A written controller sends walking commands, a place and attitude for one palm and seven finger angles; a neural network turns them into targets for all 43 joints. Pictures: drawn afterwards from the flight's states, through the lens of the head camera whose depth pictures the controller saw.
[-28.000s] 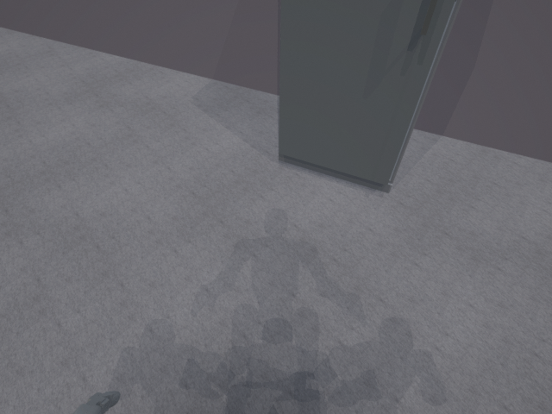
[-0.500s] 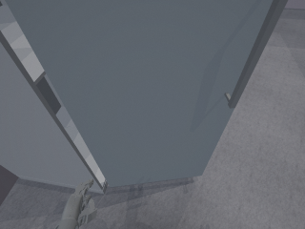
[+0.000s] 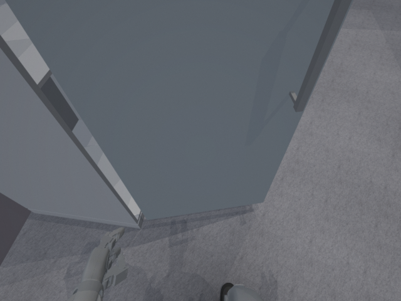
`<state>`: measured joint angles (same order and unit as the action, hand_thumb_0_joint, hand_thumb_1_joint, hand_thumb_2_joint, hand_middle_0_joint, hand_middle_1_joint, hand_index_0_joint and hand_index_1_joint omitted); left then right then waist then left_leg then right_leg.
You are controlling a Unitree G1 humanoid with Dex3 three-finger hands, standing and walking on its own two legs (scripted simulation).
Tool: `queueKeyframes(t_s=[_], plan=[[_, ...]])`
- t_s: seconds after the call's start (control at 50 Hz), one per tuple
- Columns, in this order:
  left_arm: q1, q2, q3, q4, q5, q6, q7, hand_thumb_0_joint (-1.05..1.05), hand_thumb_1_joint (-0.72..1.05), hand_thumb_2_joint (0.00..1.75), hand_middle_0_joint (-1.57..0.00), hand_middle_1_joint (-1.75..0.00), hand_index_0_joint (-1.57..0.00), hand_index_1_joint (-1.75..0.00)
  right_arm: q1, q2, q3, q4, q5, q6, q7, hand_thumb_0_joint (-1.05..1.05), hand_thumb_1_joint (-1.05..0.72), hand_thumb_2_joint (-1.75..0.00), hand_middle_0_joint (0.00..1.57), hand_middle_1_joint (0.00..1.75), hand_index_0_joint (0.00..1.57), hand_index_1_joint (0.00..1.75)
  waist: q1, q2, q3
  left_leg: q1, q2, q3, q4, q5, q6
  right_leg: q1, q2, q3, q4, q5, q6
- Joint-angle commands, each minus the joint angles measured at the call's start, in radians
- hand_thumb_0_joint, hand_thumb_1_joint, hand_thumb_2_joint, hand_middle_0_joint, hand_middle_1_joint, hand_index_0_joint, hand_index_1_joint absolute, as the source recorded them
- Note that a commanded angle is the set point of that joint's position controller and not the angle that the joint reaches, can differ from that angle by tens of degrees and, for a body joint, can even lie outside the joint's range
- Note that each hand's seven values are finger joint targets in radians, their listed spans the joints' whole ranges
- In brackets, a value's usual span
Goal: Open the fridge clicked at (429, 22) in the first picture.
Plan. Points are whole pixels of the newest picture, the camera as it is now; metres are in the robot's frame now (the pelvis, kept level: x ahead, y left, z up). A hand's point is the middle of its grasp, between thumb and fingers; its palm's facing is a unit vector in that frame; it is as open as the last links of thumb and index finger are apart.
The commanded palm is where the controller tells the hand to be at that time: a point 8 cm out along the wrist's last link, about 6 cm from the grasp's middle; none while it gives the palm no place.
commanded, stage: step back with the hand held close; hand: right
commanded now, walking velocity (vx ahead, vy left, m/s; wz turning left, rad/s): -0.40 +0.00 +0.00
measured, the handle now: (318, 44) +0.54 -0.24 +0.19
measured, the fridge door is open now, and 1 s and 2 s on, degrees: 73 73 73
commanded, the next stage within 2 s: stop stepping back and stand still in 0.32 s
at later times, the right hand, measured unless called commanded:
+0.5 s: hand out of the picture +0.08 -0.30 +0.17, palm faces +0.38 +0.84 -0.39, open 7.4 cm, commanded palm +0.01 -0.34 +0.18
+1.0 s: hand out of the picture -0.02 -0.34 +0.17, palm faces +0.47 +0.82 -0.33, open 7.5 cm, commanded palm -0.09 -0.38 +0.18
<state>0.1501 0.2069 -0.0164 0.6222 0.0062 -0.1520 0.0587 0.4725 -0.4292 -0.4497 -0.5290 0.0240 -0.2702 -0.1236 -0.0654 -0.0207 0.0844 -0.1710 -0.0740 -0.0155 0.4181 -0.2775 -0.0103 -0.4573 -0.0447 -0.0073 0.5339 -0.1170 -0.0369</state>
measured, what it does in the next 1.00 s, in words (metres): walks backwards: right foot, then left foot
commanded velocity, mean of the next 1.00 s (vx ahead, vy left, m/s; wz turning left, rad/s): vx -0.01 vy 0.06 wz -0.01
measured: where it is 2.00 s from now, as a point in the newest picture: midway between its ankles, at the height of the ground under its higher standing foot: outside the picture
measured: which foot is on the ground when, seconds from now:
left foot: down 0.00-0.34, up 0.36-0.66, down 0.68-0.92, up 0.94-1.00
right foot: down 0.00-0.14, up 0.16-0.30, down 0.32-0.66, up 0.68-0.90, down 0.92-1.00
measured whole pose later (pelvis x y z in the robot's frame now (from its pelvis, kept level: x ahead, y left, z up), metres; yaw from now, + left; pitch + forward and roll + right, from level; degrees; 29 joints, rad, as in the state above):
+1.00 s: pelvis -0.23 -0.08 -0.01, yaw +0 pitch -2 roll -1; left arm 0.25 0.20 0.02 0.64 0.00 -0.15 0.08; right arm 0.44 -0.42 -0.41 -0.50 0.04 -0.17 -0.17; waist 0.01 0.12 0.01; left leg -0.33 0.00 0.01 0.86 -0.50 0.03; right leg -0.26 -0.06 -0.06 0.62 -0.32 0.03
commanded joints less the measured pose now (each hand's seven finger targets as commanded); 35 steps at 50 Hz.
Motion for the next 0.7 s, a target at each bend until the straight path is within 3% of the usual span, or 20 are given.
queueKeyframes(t_s=[0.0, 0.08, 0.12, 0.14, 0.18, 0.22, 0.26, 0.28, 0.3, 0.32, 0.34, 0.38, 0.4, 0.44, 0.5, 0.54, 0.58, 0.62, 0.64, 0.68], plan=[[-0.030, 0.138, 0.074, -0.169, -0.019, -0.015, 0.022, 0.00, 0.90, 0.90, -0.20, -0.30, -0.20, -0.30, 0.039, -0.176, -0.094, -0.189, 0.031, -0.020, -0.006, 0.00, -0.90, -0.90, 0.20, 0.30, 0.20, 0.30, 0.033, 0.002, -0.412, -0.085, 0.081, -0.021, 0.050, 0.411, -0.046, 0.473, -0.111, 0.069, -0.016, 0.491, -0.024], [-0.074, 0.114, 0.069, -0.210, -0.021, 0.024, 0.026, 0.00, 0.90, 0.90, -0.20, -0.30, -0.20, -0.30, 0.059, -0.260, -0.177, -0.239, 0.042, -0.019, -0.008, 0.00, -0.90, -0.90, 0.20, 0.30, 0.20, 0.30, 0.032, 0.067, -0.322, -0.064, 0.167, -0.112, -0.016, 0.356, -0.021, 0.221, -0.053, 0.036, -0.003, -0.015, -0.002], [-0.059, 0.090, 0.064, -0.201, -0.029, 0.036, 0.026, 0.00, 0.90, 0.90, -0.20, -0.30, -0.20, -0.30, 0.082, -0.260, -0.162, -0.223, 0.052, -0.017, -0.016, 0.00, -0.90, -0.90, 0.20, 0.30, 0.20, 0.30, 0.038, 0.224, -0.240, -0.265, 0.354, -0.270, -0.170, 0.193, 0.100, 0.211, 0.060, -0.007, 0.273, -0.251, 0.047], [-0.072, 0.091, 0.070, -0.183, -0.024, 0.039, 0.025, 0.00, 0.90, 0.90, -0.20, -0.30, -0.20, -0.30, 0.076, -0.253, -0.153, -0.219, 0.048, -0.015, -0.024, 0.00, -0.90, -0.90, 0.20, 0.30, 0.20, 0.30, 0.027, 0.224, -0.198, -0.317, 0.424, -0.319, -0.205, 0.148, 0.176, 0.142, 0.072, 0.034, 0.478, -0.325, 0.055], [-0.079, 0.083, 0.058, -0.175, 0.000, 0.041, 0.024, 0.00, 0.90, 0.90, -0.20, -0.30, -0.20, -0.30, 0.042, -0.237, -0.139, -0.208, 0.034, -0.004, -0.028, 0.00, -0.90, -0.90, 0.20, 0.30, 0.20, 0.30, 0.040, 0.150, -0.147, -0.280, 0.437, -0.302, -0.156, 0.351, 0.223, 0.039, 0.047, 0.074, 0.553, -0.362, 0.057], [-0.085, 0.072, 0.028, -0.173, 0.011, 0.057, 0.031, 0.00, 0.90, 0.90, -0.20, -0.30, -0.20, -0.30, 0.018, -0.213, -0.114, -0.148, 0.018, 0.013, -0.033, 0.00, -0.90, -0.90, 0.20, 0.30, 0.20, 0.30, 0.056, 0.116, -0.069, -0.204, 0.325, -0.149, -0.047, 0.541, 0.141, 0.039, 0.008, 0.045, 0.274, -0.299, 0.051], [-0.063, 0.101, 0.027, -0.162, 0.003, 0.051, 0.046, 0.00, 0.90, 0.90, -0.20, -0.30, -0.20, -0.30, -0.042, -0.184, -0.076, -0.118, 0.017, 0.011, -0.035, 0.00, -0.90, -0.90, 0.20, 0.30, 0.20, 0.30, 0.082, 0.029, -0.068, -0.156, 0.225, -0.085, 0.090, 0.553, 0.073, 0.117, 0.037, 0.019, -0.095, -0.101, 0.048], [-0.070, 0.125, 0.037, -0.164, -0.005, 0.039, 0.057, 0.00, 0.90, 0.90, -0.20, -0.30, -0.20, -0.30, -0.079, -0.171, -0.042, -0.151, 0.012, 0.002, -0.035, 0.00, -0.90, -0.90, 0.20, 0.30, 0.20, 0.30, 0.078, -0.099, -0.082, -0.090, 0.150, -0.038, 0.180, 0.454, 0.036, 0.134, -0.018, 0.042, -0.256, 0.135, 0.048], [-0.047, 0.151, 0.054, -0.172, -0.001, 0.032, 0.054, 0.00, 0.90, 0.90, -0.20, -0.30, -0.20, -0.30, -0.088, -0.186, -0.063, -0.186, 0.008, -0.008, -0.039, 0.00, -0.90, -0.90, 0.20, 0.30, 0.20, 0.30, 0.054, -0.272, -0.155, -0.133, 0.068, -0.016, 0.327, 0.139, 0.009, 0.175, -0.185, 0.218, -0.234, 0.429, -0.009], [-0.022, 0.127, 0.064, -0.167, 0.003, 0.016, 0.043, 0.00, 0.90, 0.90, -0.20, -0.30, -0.20, -0.30, -0.077, -0.193, -0.074, -0.205, 0.013, -0.019, -0.038, 0.00, -0.90, -0.90, 0.20, 0.30, 0.20, 0.30, 0.039, -0.262, -0.253, -0.199, 0.049, -0.056, 0.420, -0.159, 0.016, 0.271, -0.252, 0.262, -0.185, 0.557, -0.059], [0.002, 0.138, 0.081, -0.154, -0.017, -0.002, 0.029, 0.00, 0.90, 0.90, -0.20, -0.30, -0.20, -0.30, -0.075, -0.189, -0.068, -0.226, 0.025, -0.037, -0.031, 0.00, -0.90, -0.90, 0.20, 0.30, 0.20, 0.30, 0.036, -0.180, -0.292, -0.226, 0.032, -0.062, 0.479, -0.225, 0.012, 0.345, -0.255, 0.205, -0.187, 0.486, -0.094], [-0.017, 0.140, 0.081, -0.183, 0.016, -0.038, 0.023, 0.00, 0.90, 0.90, -0.20, -0.30, -0.20, -0.30, 0.002, -0.231, -0.125, -0.330, 0.039, -0.037, -0.025, 0.00, -0.90, -0.90, 0.20, 0.30, 0.20, 0.30, 0.038, -0.228, -0.336, -0.172, 0.013, -0.083, 0.599, -0.253, 0.002, 0.216, -0.288, 0.369, -0.258, 0.217, -0.107], [-0.009, 0.141, 0.083, -0.171, 0.017, -0.043, 0.017, 0.00, 0.90, 0.90, -0.20, -0.30, -0.20, -0.30, -0.015, -0.203, -0.105, -0.375, 0.030, -0.032, -0.027, 0.00, -0.90, -0.90, 0.20, 0.30, 0.20, 0.30, 0.052, -0.211, -0.312, -0.167, 0.019, -0.080, 0.588, -0.222, 0.001, 0.208, -0.282, 0.339, -0.267, 0.193, -0.115], [0.010, 0.140, 0.094, -0.165, -0.002, -0.056, -0.003, 0.00, 0.90, 0.90, -0.20, -0.30, -0.20, -0.30, 0.028, -0.172, -0.090, -0.388, 0.021, -0.020, -0.028, 0.00, -0.90, -0.90, 0.20, 0.30, 0.20, 0.30, 0.057, -0.170, -0.303, -0.167, 0.019, -0.025, 0.534, -0.165, -0.003, 0.235, -0.230, 0.289, -0.307, -0.154, -0.098], [-0.006, 0.121, 0.072, -0.167, -0.001, -0.054, -0.004, 0.00, 0.90, 0.90, -0.20, -0.30, -0.20, -0.30, 0.109, -0.169, -0.099, -0.322, 0.030, 0.019, -0.036, 0.00, -0.90, -0.90, 0.20, 0.30, 0.20, 0.30, 0.054, -0.239, -0.245, -0.019, -0.041, 0.093, 0.315, -0.216, 0.012, 0.128, -0.148, 0.243, -0.474, -0.592, -0.004], [-0.015, 0.119, 0.064, -0.147, 0.007, -0.040, 0.005, 0.00, 0.90, 0.90, -0.20, -0.30, -0.20, -0.30, 0.088, -0.156, -0.088, -0.222, 0.030, 0.052, -0.042, 0.00, -0.90, -0.90, 0.20, 0.30, 0.20, 0.30, 0.053, -0.298, -0.200, 0.098, -0.095, 0.158, 0.138, -0.260, 0.037, 0.088, -0.101, 0.190, -0.539, -0.635, 0.118], [-0.007, 0.118, 0.064, -0.122, 0.018, -0.028, 0.014, 0.00, 0.90, 0.90, -0.20, -0.30, -0.20, -0.30, 0.078, -0.176, -0.085, -0.135, 0.027, 0.074, -0.038, 0.00, -0.90, -0.90, 0.20, 0.30, 0.20, 0.30, 0.052, -0.270, -0.180, 0.177, -0.087, 0.160, -0.097, -0.217, 0.066, 0.102, -0.033, 0.096, -0.456, -0.523, 0.184], [0.027, 0.117, 0.070, -0.100, 0.011, -0.005, 0.018, 0.00, 0.90, 0.90, -0.20, -0.30, -0.20, -0.30, 0.006, -0.194, -0.063, -0.116, 0.022, 0.075, -0.025, 0.00, -0.90, -0.90, 0.20, 0.30, 0.20, 0.30, 0.066, 0.059, -0.205, -0.032, 0.132, 0.000, -0.251, -0.046, 0.124, 0.273, 0.086, -0.099, 0.089, -0.302, 0.108], [0.008, 0.114, 0.070, -0.098, 0.004, 0.011, 0.017, 0.00, 0.90, 0.90, -0.20, -0.30, -0.20, -0.30, -0.045, -0.204, -0.055, -0.137, 0.034, 0.077, -0.017, 0.00, -0.90, -0.90, 0.20, 0.30, 0.20, 0.30, 0.074, 0.252, -0.183, -0.215, 0.290, -0.085, -0.270, 0.071, 0.177, 0.257, 0.111, -0.071, 0.484, -0.261, 0.063], [-0.031, 0.117, 0.042, -0.113, 0.000, 0.012, 0.004, 0.00, 0.90, 0.90, -0.20, -0.30, -0.20, -0.30, -0.155, -0.208, -0.068, -0.130, 0.039, 0.081, -0.027, 0.00, -0.90, -0.90, 0.20, 0.30, 0.20, 0.30, 0.077, 0.207, -0.158, -0.177, 0.415, -0.177, -0.255, 0.118, 0.268, -0.039, 0.105, 0.025, 0.849, -0.270, 0.051]])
